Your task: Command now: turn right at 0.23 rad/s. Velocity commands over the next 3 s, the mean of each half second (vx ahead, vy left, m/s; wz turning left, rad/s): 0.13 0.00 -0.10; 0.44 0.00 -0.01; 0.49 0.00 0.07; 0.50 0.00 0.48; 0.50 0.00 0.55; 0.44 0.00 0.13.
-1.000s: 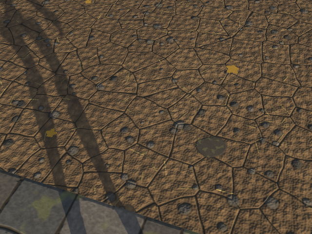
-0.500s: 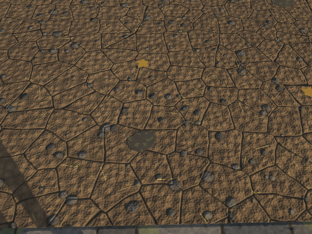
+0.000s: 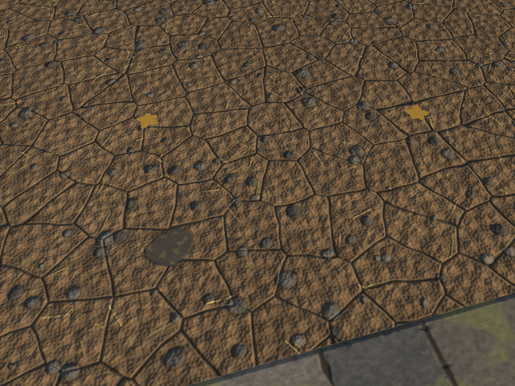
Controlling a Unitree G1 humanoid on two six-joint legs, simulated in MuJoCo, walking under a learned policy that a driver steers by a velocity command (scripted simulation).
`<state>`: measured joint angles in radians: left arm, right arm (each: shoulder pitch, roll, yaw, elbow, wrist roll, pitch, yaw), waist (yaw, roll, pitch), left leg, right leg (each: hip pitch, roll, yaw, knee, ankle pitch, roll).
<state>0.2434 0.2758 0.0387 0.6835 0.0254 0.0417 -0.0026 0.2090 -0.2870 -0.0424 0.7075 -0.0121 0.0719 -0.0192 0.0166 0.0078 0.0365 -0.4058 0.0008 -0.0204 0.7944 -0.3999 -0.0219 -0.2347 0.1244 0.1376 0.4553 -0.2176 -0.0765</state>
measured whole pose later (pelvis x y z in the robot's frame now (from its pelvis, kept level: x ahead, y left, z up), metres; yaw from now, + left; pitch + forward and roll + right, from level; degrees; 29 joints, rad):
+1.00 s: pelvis +0.26 +0.06 +0.01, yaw -2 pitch +0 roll +1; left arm 0.18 0.27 0.03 0.84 0.03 -0.02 -0.03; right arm 0.45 -0.22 -0.02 0.88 0.00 -0.07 0.01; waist -0.03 -0.04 0.03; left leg -0.04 -0.08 0.06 0.25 -0.20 0.09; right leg -0.60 -0.08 0.01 0.85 -0.09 -0.04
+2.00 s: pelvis +0.83 +0.09 -0.16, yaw +17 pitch +0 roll +2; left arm 0.13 0.22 0.02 0.86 0.04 -0.05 0.00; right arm 0.31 -0.22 -0.05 0.98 -0.01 -0.04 0.00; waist -0.01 -0.03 0.14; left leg -0.23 -0.17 -0.01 0.45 -0.22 0.13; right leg -0.66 -0.12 0.04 1.03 -0.26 0.03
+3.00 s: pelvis +1.24 +0.30 -0.15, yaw +36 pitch -1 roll +0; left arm 0.20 0.24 0.06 0.92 0.02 -0.03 -0.02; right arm 0.33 -0.21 -0.02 1.00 -0.01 -0.08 -0.01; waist 0.00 -0.04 0.06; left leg -0.05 -0.07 0.09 0.26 -0.21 0.09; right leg -0.58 -0.07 -0.01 0.89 -0.17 -0.02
